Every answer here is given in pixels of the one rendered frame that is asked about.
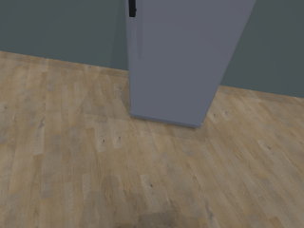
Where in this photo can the fridge door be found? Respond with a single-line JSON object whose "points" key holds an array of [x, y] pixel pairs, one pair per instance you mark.
{"points": [[178, 51]]}

